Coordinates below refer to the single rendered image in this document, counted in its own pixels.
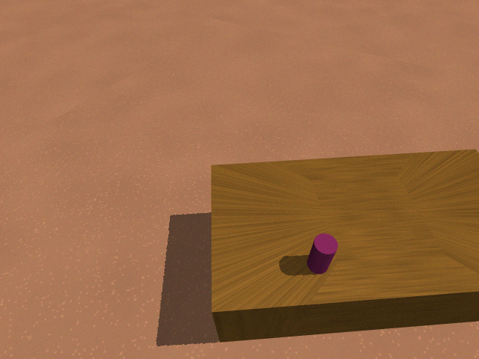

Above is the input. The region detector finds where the can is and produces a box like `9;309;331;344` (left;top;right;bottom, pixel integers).
307;233;338;274

